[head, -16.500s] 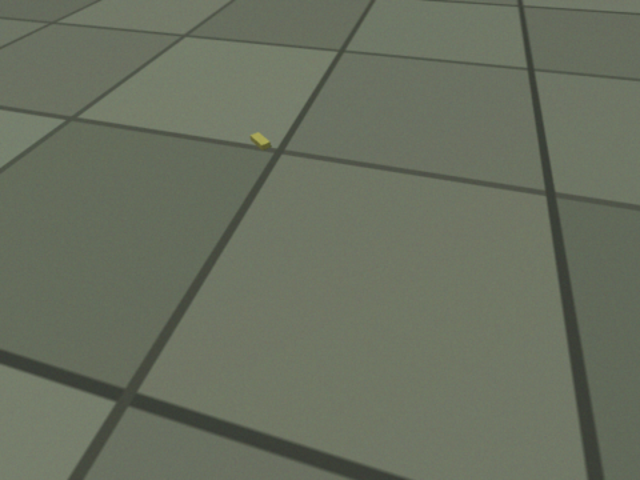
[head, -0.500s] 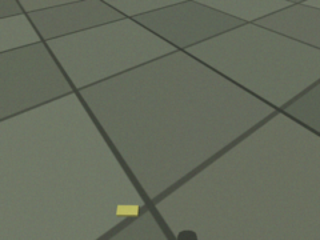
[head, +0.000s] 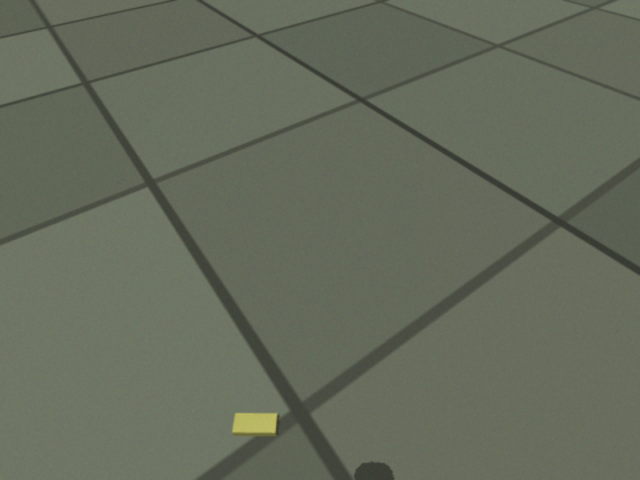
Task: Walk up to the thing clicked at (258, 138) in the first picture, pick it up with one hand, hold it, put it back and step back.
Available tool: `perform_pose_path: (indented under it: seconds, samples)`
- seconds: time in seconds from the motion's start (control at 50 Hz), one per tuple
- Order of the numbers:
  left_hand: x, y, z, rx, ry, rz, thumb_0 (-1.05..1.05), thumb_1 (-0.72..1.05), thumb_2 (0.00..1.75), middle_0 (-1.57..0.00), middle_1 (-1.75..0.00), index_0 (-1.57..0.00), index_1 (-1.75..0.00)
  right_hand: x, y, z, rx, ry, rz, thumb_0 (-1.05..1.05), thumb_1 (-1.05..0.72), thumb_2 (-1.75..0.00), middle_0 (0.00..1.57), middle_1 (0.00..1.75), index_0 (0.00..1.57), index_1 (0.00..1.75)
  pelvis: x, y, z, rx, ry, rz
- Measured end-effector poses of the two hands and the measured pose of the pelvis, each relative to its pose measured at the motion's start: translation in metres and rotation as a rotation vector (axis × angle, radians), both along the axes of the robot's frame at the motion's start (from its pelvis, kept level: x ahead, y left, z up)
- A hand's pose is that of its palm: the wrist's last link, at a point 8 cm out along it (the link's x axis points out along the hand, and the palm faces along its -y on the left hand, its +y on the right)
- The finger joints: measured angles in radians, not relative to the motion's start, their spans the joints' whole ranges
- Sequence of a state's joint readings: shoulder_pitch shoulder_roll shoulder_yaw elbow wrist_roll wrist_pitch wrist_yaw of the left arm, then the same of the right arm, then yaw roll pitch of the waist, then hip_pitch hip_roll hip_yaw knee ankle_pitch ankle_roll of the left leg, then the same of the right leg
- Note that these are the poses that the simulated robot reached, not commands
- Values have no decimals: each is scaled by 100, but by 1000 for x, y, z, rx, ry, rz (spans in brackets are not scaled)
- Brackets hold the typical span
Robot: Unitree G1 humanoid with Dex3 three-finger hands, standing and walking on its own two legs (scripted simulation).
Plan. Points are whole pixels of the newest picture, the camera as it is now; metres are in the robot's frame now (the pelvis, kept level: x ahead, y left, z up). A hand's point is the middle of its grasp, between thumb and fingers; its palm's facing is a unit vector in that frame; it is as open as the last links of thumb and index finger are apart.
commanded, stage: stand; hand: left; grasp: from above
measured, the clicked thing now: (255, 424) +0.44 +0.24 -0.77
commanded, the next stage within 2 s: rise first in 0.68 s
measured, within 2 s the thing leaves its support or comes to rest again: neither
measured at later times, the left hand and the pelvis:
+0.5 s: hand out of the picture +0.07 +0.25 -0.16, palm faces -0.03 -0.93 -0.36, open 7.4 cm; pelvis +0.00 +0.00 +0.00, yaw +0 degrees
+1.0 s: hand out of the picture +0.14 +0.25 -0.17, palm faces -0.02 -0.94 -0.34, open 8.5 cm; pelvis -0.03 +0.00 -0.02, yaw +0 degrees
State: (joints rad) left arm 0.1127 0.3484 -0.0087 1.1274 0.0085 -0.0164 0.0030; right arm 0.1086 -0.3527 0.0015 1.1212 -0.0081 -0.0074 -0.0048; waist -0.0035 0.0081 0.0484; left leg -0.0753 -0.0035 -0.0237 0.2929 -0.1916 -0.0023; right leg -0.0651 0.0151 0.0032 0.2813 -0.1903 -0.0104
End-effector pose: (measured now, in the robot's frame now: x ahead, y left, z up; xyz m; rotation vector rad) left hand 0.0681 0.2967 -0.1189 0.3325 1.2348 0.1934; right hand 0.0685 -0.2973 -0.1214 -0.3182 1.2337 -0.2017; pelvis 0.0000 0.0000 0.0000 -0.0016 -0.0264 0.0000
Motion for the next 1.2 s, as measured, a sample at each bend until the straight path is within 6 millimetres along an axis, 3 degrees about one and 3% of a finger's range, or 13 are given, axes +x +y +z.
perform_pose_path:
  seconds: [0.8, 0.84, 0.94, 1.04, 1.1, 1.2]
  samples:
    - [-12, -2, 1, 2, 5, 4, 1, 90, 90, -20, -30, -21, -31, -14, -2, -1, 4, 8, -1, 0, -91, -90, 21, 30, 20, 30, -8, -3, 0, 1, -11, 1]
    - [-5, -4, 2, -1, -44, 24, 1, 89, 90, -20, -32, -21, -32, -11, 0, 0, 5, -39, -10, 1, -91, -90, 21, 30, 20, 30, -11, -3, -2, 1, 14, 6]
    - [36, -9, -6, -23, -123, 16, 1, 73, 89, -21, -48, -21, -48, -5, 16, -7, 29, -116, -1, 1, -90, -89, 20, 30, 20, 30, -24, -3, -11, 0, 85, 9]
    - [68, -4, -15, -8, -159, -57, 1, 45, 87, -20, -69, -22, -68, -4, 30, -16, 60, -165, -24, 1, -91, -89, 21, 30, 20, 30, -28, -3, -26, 2, 157, -4]
    - [72, -4, -16, 18, -151, -79, 1, 24, 86, -21, -78, -22, -77, -3, 37, -20, 76, -186, -35, 1, -91, -89, 21, 30, 20, 30, -25, 0, -31, -1, 172, -7]
    - [62, -2, -29, 41, -83, -90, 1, -9, 86, -22, -86, -22, -86, 10, 45, -26, 87, -246, -29, 1, -91, -89, 21, 30, 21, 30, -22, 5, -43, -7, 210, -9]
